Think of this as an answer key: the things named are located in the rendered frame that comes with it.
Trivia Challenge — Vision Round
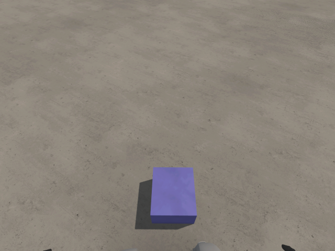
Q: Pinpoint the carton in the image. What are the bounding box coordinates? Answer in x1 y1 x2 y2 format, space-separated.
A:
150 167 197 224

